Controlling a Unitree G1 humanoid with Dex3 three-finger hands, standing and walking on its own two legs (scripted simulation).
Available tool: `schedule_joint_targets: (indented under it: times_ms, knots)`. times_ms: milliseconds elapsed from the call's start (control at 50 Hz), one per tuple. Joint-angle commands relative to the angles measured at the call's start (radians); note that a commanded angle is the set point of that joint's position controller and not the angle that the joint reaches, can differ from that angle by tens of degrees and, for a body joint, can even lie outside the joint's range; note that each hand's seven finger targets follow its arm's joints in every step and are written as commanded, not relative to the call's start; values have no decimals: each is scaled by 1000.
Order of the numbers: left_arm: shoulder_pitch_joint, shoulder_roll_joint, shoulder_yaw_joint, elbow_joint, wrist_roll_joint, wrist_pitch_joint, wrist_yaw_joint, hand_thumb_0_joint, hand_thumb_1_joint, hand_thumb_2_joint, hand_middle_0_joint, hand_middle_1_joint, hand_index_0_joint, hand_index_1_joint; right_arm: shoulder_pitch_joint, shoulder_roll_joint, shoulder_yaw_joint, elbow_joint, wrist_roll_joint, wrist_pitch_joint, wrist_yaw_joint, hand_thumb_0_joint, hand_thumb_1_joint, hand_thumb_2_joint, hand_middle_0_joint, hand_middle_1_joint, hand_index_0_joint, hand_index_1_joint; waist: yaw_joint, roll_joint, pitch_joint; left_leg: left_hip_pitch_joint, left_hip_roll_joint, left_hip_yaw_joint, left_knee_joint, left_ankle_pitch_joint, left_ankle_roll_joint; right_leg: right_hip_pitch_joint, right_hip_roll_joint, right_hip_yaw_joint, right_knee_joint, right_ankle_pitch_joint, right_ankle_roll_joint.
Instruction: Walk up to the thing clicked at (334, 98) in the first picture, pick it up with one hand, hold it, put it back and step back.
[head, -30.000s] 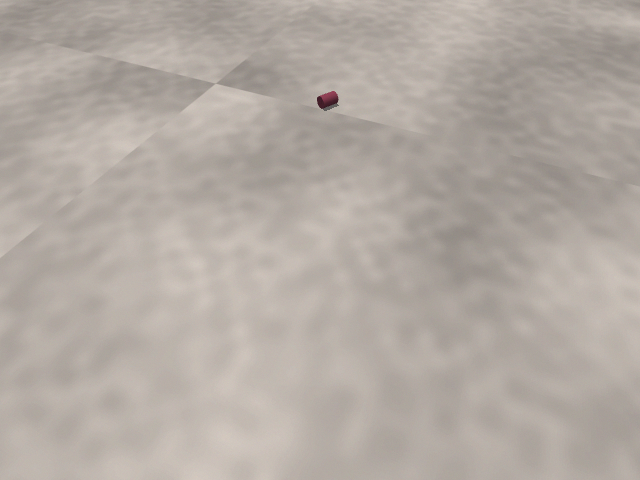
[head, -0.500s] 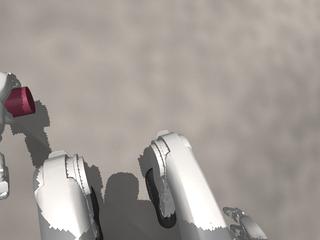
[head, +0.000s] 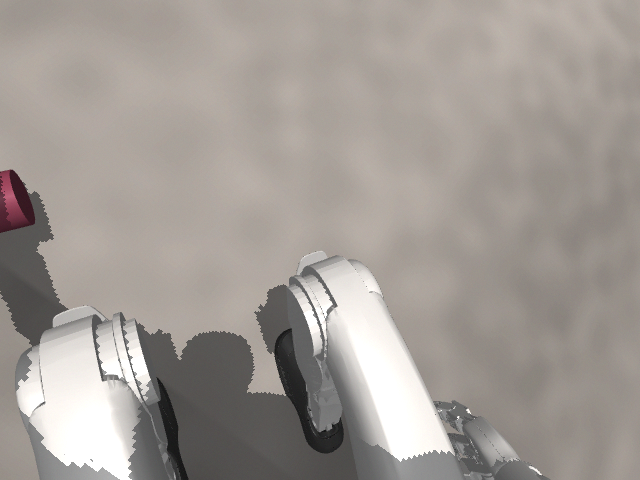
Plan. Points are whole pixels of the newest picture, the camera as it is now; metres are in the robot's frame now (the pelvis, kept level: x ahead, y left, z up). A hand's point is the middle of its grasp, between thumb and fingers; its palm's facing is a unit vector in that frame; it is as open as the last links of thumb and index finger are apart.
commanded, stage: rest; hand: left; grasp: from above
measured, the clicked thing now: out of the picture +0.45 +0.31 -0.25
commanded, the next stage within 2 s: open in 0.96 s
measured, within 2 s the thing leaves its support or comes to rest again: rests again in 1.22 s
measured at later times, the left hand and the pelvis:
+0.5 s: hand out of the picture +0.45 +0.31 -0.24, palm faces -0.43 -0.14 -0.89, open 9.5 cm; pelvis +0.00 +0.00 -0.01, yaw -3 degrees
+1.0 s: hand out of the picture +0.45 +0.32 -0.25, palm faces -0.43 -0.15 -0.89, open 9.5 cm; pelvis -0.01 +0.00 -0.01, yaw -3 degrees
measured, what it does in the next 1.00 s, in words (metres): stands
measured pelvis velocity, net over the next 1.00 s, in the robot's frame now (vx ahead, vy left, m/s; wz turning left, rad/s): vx -0.01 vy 0.00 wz -0.06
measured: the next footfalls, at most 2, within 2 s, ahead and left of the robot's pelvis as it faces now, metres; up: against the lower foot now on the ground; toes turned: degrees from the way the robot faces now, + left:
none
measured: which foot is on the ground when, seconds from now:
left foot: down 0.00-1.00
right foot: down 0.00-1.00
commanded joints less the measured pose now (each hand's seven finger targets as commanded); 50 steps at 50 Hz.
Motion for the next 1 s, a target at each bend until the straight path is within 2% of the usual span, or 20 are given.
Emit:
schedule_joint_targets:
  times_ms: [0,60,140,160,200,240,260,360,460,480,540,580,640,660,680,720,780,880,940,980]
  knots:
    - [-307,292,27,-133,-6,-7,63,0,824,586,-1211,-360,-1202,-370,217,-283,-72,0,3,-8,-4,0,-892,-894,200,300,200,300,-8,438,-719,561,4,84,-222,217,21,346,21,-73,-222,304,-53]
    - [-337,320,42,-158,3,-19,69,0,843,626,-1223,-388,-1212,-400,232,-297,-68,2,-4,-17,2,0,-894,-896,200,300,200,300,-28,451,-699,572,6,80,-198,259,17,336,20,-84,-208,338,-55]
    - [-312,342,61,-121,10,-30,85,0,854,586,-1206,-398,-1206,-397,219,-306,-50,-18,-15,-27,9,0,-891,-894,201,300,200,300,-28,439,-696,532,6,80,-184,247,22,371,26,-86,-216,336,-49]
    - [-282,288,16,-63,6,-23,83,0,848,581,-1211,-386,-1208,-389,217,-292,-44,-2,-12,-30,13,0,-894,-896,201,300,200,300,-25,437,-662,526,6,78,-194,217,20,343,27,-85,-212,306,-53]
    - [-330,342,42,-115,2,-32,91,0,872,610,-1226,-397,-1221,-401,223,-314,-45,-9,-17,-38,14,0,-890,-895,201,300,200,300,-41,438,-660,524,9,73,-179,207,23,339,30,-94,-222,299,-50]
    - [-299,326,11,-64,8,-23,90,0,865,577,-1217,-402,-1218,-401,215,-305,-34,-10,-16,-47,22,0,-896,-896,200,300,200,300,-39,440,-648,516,10,73,-179,193,26,351,32,-86,-218,295,-48]
    - [-309,331,21,-92,-7,-23,98,0,863,586,-1223,-386,-1219,-390,209,-305,-33,-8,-14,-49,22,0,-894,-896,200,300,200,300,-36,430,-660,523,14,69,-181,195,26,357,37,-89,-225,298,-45]
    - [-334,393,56,-124,4,-30,122,0,888,600,-1244,-396,-1240,-401,208,-328,-25,-12,-22,-65,30,0,-897,-898,200,300,200,300,-46,462,-672,548,19,60,-167,246,18,366,37,-104,-203,339,-49]
    - [-330,381,31,-91,11,-23,130,0,892,587,-1243,-390,-1240,-393,207,-326,-15,-9,-27,-79,44,0,-897,-898,200,300,200,300,-56,480,-642,546,20,56,-163,233,19,356,41,-105,-202,333,-46]
    - [-309,354,16,-58,8,-16,130,0,902,577,-1249,-379,-1246,-382,208,-327,-11,-5,-27,-83,48,0,-896,-898,200,300,200,300,-60,477,-631,544,17,56,-171,228,17,356,39,-107,-201,326,-47]
    - [-317,393,45,-85,3,-13,141,0,920,579,-1261,-379,-1259,-382,197,-344,-10,-18,-29,-92,53,0,-896,-899,200,300,200,300,-54,497,-632,562,20,47,-178,253,10,347,38,-121,-192,337,-53]
    - [-310,353,13,-60,1,-10,138,0,923,604,-1268,-400,-1263,-405,192,-332,-6,-10,-29,-92,58,0,-897,-899,200,300,200,300,-64,492,-627,556,23,44,-181,235,12,344,43,-122,-196,328,-49]
    - [-328,350,-14,-32,-4,-4,134,0,920,588,-1260,-395,-1258,-397,200,-340,-1,-9,-27,-107,67,0,-898,-899,200,300,200,300,-75,493,-587,542,22,39,-179,202,13,317,41,-121,-192,302,-50]
    - [-341,370,-2,-57,-7,-5,134,0,912,584,-1262,-382,-1257,-387,191,-346,-1,-19,-26,-110,68,0,-899,-900,200,300,200,300,-77,484,-594,546,23,31,-183,203,12,322,41,-124,-192,302,-49]
    - [-329,392,14,-61,-9,-6,139,0,902,574,-1261,-369,-1254,-376,186,-352,0,-23,-22,-109,66,0,-900,-900,200,300,200,300,-59,490,-604,559,25,27,-195,211,8,324,40,-127,-191,303,-51]
    - [-328,373,-2,-38,-3,-4,132,0,908,552,-1256,-371,-1254,-373,182,-353,3,-31,-24,-115,71,0,-899,-900,200,300,200,300,-77,496,-591,565,27,27,-185,227,7,318,40,-128,-182,318,-50]
    - [-319,397,25,-12,-11,-10,135,0,908,556,-1248,-377,-1248,-377,197,-361,7,-32,-28,-118,72,0,-897,-900,200,300,200,300,-86,474,-568,529,26,29,-181,227,11,338,40,-132,-193,320,-47]
    - [-318,390,-7,5,-5,-27,127,0,881,556,-1237,-369,-1233,-374,182,-363,18,-42,-29,-125,73,0,-900,-901,200,300,200,300,-93,467,-558,528,28,26,-175,199,13,340,45,-131,-196,300,-47]
    - [-303,428,12,15,-1,-31,131,0,881,551,-1243,-359,-1236,-366,187,-364,24,-39,-30,-128,73,0,-900,-902,200,300,200,300,-83,450,-564,519,30,31,-163,215,17,365,50,-126,-203,316,-43]
    - [-302,427,13,33,-7,-38,135,0,891,549,-1242,-366,-1238,-370,188,-368,30,-43,-32,-125,71,0,-898,-901,200,300,200,300,-95,431,-554,497,30,30,-160,209,20,379,49,-128,-210,315,-40]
